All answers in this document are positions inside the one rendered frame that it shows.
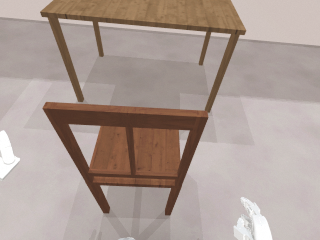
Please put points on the table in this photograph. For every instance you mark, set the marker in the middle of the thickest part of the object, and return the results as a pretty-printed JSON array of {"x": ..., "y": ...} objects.
[{"x": 210, "y": 16}]

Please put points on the chair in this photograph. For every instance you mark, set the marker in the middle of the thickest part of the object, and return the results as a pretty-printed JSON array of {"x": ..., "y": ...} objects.
[{"x": 135, "y": 147}]

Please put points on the robot right hand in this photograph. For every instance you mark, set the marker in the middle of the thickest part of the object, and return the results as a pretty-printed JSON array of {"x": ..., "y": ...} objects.
[{"x": 256, "y": 228}]

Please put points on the robot left hand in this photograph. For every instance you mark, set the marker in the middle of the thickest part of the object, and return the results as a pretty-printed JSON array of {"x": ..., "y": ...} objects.
[{"x": 7, "y": 160}]

